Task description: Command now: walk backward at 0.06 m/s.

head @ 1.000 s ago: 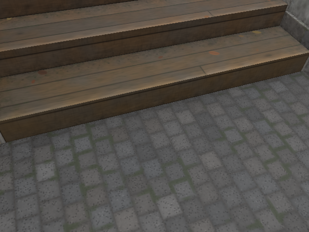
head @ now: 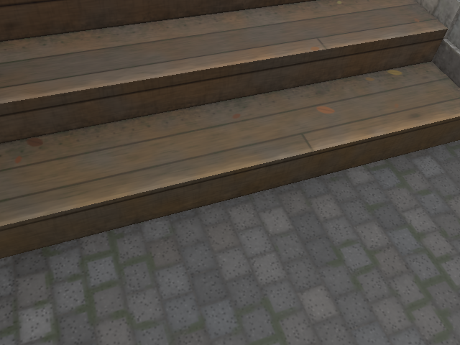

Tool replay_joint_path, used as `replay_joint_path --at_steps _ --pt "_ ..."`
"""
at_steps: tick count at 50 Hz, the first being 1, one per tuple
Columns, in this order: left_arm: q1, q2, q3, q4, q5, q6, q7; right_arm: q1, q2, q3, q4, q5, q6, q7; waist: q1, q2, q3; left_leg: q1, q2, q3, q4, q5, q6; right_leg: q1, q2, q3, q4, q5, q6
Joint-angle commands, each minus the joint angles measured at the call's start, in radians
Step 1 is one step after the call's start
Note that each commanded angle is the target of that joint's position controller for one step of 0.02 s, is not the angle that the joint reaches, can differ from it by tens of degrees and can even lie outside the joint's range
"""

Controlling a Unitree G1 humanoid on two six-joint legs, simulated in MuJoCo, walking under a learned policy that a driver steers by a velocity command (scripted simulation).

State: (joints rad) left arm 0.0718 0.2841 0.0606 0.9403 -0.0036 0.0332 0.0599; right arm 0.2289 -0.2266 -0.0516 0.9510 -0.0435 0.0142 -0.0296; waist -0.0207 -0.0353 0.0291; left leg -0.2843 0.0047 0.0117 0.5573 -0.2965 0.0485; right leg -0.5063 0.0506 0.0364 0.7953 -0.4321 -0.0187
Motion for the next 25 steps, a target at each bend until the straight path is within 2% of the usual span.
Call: replay_joint_path --at_steps 1,2,3,4,5,7,8,10,12,13,14,15,16,17,18,19,20,21,22,23,25 --pt "0.06 0.113 0.046 0.007 -0.009 0.001 0.007 -0.118 -0.158 -0.025 -0.09 0.009 -0.057 0.003 0.068 0.137 -0.067 0.022 0.244 -0.247 -0.27 0.357 0.141 -0.03 0.034 0.148 0.344 -0.031 0.007" --pt "0.094 0.101 0.046 0.029 -0.004 0.005 0.012 -0.145 -0.106 -0.01 -0.091 0.027 -0.064 0.002 0.08 0.129 -0.059 0.029 0.224 -0.213 -0.261 0.346 0.122 -0.014 0.024 0.166 0.348 0.023 0.023" --pt "0.107 0.083 0.046 0.041 -0.001 0.002 0.013 -0.132 -0.067 0.004 -0.078 0.034 -0.065 0.0 0.082 0.131 -0.062 0.038 0.202 -0.183 -0.262 0.327 0.118 0.016 0.019 0.149 0.339 0.054 0.04" --pt "0.103 0.073 0.045 0.046 -0.004 -0.002 0.012 -0.106 -0.05 0.012 -0.062 0.036 -0.064 -0.003 0.074 0.147 -0.062 0.07 0.193 -0.174 -0.267 0.3 0.121 0.022 0.005 0.127 0.304 0.073 0.057" --pt "0.084 0.063 0.042 0.041 -0.008 -0.005 0.011 -0.085 -0.052 0.015 -0.05 0.037 -0.064 -0.007 0.062 0.164 -0.058 0.111 0.19 -0.178 -0.269 0.274 0.123 0.017 -0.018 0.107 0.235 0.084 0.071" --pt "0.033 0.038 0.029 0.027 -0.011 -0.011 0.004 -0.052 -0.083 0.012 -0.034 0.037 -0.059 -0.016 0.029 0.177 -0.058 0.172 0.185 -0.193 -0.269 0.217 0.113 0.048 -0.068 0.058 0.049 0.081 0.096" --pt "0.013 0.028 0.022 0.022 -0.012 -0.013 0.0 -0.036 -0.103 0.008 -0.029 0.036 -0.055 -0.019 0.008 0.181 -0.058 0.174 0.185 -0.203 -0.268 0.183 0.109 0.093 -0.076 0.035 -0.031 0.058 0.102" --pt "0.01 0.036 0.018 0.023 -0.019 -0.014 -0.006 -0.018 -0.139 -0.003 -0.023 0.034 -0.045 -0.018 -0.013 0.196 -0.037 0.154 0.192 -0.234 -0.269 0.125 0.119 0.155 -0.067 -0.002 -0.135 -0.003 0.099" --pt "0.066 0.043 0.017 0.049 -0.02 -0.015 -0.008 -0.032 -0.138 -0.005 -0.025 0.044 -0.04 -0.015 0.003 0.183 -0.012 0.138 0.187 -0.252 -0.259 0.1 0.12 0.206 -0.066 -0.02 -0.286 0.055 0.078" --pt "0.107 0.042 0.016 0.07 -0.015 -0.015 -0.01 -0.037 -0.138 -0.008 -0.022 0.056 -0.038 -0.012 0.022 0.167 -0.004 0.115 0.173 -0.243 -0.25 0.118 0.104 0.262 -0.066 -0.029 -0.408 0.176 0.059" --pt "0.159 0.043 0.014 0.096 -0.006 -0.012 -0.014 -0.009 -0.135 -0.011 -0.008 0.062 -0.04 -0.008 0.028 0.149 -0.037 0.087 0.158 -0.233 -0.262 0.034 0.08 0.348 -0.071 -0.027 -0.455 0.235 0.035" --pt "0.206 0.044 0.011 0.118 0.005 -0.009 -0.017 0.001 -0.127 -0.013 -0.002 0.057 -0.045 -0.001 0.027 0.122 -0.062 0.035 0.134 -0.218 -0.262 -0.083 0.057 0.419 -0.087 -0.02 -0.397 0.229 0.012" --pt "0.228 0.06 0.012 0.129 0.002 -0.006 -0.018 -0.001 -0.126 -0.019 -0.011 0.052 -0.048 0.008 0.008 0.076 -0.062 -0.028 0.088 -0.184 -0.253 -0.223 0.049 0.441 -0.089 -0.041 -0.329 0.111 -0.018" --pt "0.25 0.071 0.019 0.144 -0.007 -0.013 -0.025 -0.06 -0.124 -0.025 -0.032 0.059 -0.046 0.002 0.033 0.007 -0.022 -0.029 0.028 -0.089 -0.225 -0.325 0.038 0.312 -0.082 -0.028 -0.341 -0.101 -0.056" --pt "0.25 0.059 0.014 0.138 -0.005 -0.029 -0.027 -0.114 -0.125 -0.027 -0.05 0.062 -0.049 -0.002 0.048 -0.014 0.022 -0.04 0.018 -0.062 -0.157 -0.347 0.03 0.243 -0.108 0.025 -0.406 -0.195 -0.086" --pt "0.263 0.069 0.015 0.139 -0.002 -0.047 -0.024 -0.144 -0.101 -0.025 -0.067 0.068 -0.055 -0.004 0.058 -0.066 0.043 -0.072 -0.004 -0.026 -0.075 -0.326 0.021 0.226 -0.157 0.097 -0.477 -0.267 -0.115" --pt "0.295 0.097 0.022 0.144 -0.005 -0.065 -0.022 -0.162 -0.075 -0.022 -0.075 0.072 -0.065 -0.001 0.07 -0.131 0.068 -0.131 -0.042 0.026 0.034 -0.265 0.002 0.254 -0.221 0.206 -0.561 -0.339 -0.149" --pt "0.302 0.137 0.035 0.141 -0.012 -0.082 -0.02 -0.18 -0.056 -0.02 -0.083 0.073 -0.078 0.007 0.074 -0.204 0.1 -0.215 -0.065 0.068 0.155 -0.149 -0.007 0.306 -0.319 0.362 -0.64 -0.367 -0.193" --pt "0.292 0.133 0.035 0.133 -0.013 -0.096 -0.018 -0.196 -0.065 -0.023 -0.089 0.073 -0.091 0.016 0.074 -0.202 0.126 -0.272 -0.022 0.017 0.236 -0.117 0.01 0.317 -0.383 0.445 -0.674 -0.314 -0.221" --pt "0.289 0.122 0.033 0.125 -0.012 -0.109 -0.019 -0.189 -0.076 -0.028 -0.093 0.078 -0.1 0.022 0.066 -0.183 0.129 -0.33 0.006 -0.017 0.294 -0.155 0.025 0.354 -0.405 0.465 -0.67 -0.244 -0.227" --pt "0.27 0.098 0.028 0.108 -0.025 -0.121 -0.027 -0.182 -0.076 -0.026 -0.093 0.085 -0.117 0.035 0.05 -0.134 0.115 -0.35 0.042 -0.023 0.219 -0.163 0.04 0.422 -0.368 0.375 -0.638 -0.107 -0.185"
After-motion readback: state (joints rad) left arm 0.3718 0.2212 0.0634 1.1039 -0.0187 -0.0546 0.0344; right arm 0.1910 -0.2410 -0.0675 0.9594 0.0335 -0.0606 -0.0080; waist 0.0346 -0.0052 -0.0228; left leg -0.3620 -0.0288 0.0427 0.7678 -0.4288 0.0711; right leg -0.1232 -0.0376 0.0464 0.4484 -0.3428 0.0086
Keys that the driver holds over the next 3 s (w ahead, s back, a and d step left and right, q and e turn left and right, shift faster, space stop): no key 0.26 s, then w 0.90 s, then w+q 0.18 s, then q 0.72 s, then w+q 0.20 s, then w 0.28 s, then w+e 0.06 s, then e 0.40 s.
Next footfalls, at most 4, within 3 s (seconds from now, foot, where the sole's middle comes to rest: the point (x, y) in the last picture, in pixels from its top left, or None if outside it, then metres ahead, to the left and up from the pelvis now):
0.30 right None -0.03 -0.14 -0.77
1.10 right None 0.43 -0.12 -0.77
1.62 left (185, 283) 0.67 0.10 -0.77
2.10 right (252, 268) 0.72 -0.11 -0.77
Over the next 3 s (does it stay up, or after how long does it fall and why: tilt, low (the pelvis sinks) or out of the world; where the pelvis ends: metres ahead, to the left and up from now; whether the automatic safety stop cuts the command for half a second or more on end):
stays up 0.80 0.09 0.01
